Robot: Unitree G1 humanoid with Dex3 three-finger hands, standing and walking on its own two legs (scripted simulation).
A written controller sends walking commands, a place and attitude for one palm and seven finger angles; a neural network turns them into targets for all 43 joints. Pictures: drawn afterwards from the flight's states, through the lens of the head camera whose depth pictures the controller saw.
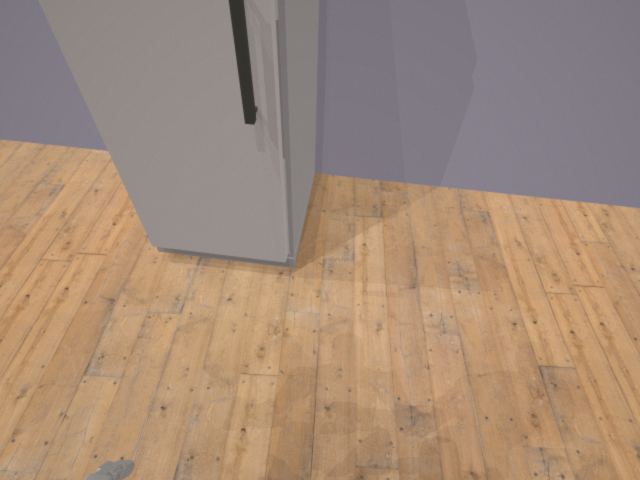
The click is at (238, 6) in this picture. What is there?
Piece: fridge door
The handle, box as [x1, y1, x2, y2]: [229, 0, 257, 124]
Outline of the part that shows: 229,0 245,123 253,124 255,121 255,112 257,109 253,101 243,0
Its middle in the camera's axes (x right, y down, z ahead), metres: -0.17 -0.40 +0.85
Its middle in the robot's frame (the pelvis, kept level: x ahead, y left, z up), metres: +0.91 +0.22 +0.09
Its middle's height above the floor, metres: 0.86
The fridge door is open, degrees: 0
